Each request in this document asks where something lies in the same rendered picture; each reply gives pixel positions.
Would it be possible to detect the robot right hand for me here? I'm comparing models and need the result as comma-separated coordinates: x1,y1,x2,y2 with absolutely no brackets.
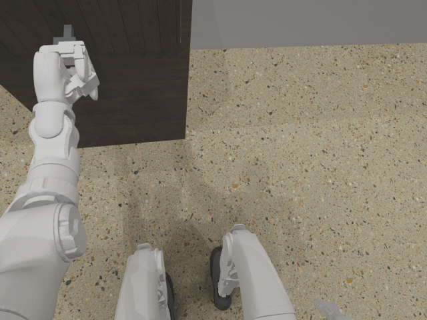
314,299,352,320

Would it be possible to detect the drawer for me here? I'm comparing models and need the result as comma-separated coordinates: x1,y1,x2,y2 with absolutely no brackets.
0,0,180,55

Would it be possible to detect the right robot thigh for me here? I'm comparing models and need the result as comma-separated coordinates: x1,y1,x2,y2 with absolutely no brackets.
223,230,297,320

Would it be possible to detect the robot left hand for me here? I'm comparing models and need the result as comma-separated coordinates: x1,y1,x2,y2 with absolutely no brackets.
33,41,99,109

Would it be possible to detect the left robot forearm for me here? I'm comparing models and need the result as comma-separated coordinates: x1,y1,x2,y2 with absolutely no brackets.
0,101,81,219

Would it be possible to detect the robot right foot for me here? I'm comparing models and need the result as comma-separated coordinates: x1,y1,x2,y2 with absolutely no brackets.
210,247,232,311

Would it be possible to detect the left robot upper arm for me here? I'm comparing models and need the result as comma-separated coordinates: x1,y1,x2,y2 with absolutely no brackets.
0,203,87,320

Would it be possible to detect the handle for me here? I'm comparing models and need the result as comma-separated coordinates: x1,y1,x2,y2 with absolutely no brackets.
53,25,77,67

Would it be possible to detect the cabinet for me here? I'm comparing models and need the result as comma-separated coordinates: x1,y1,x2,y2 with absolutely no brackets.
0,0,193,149

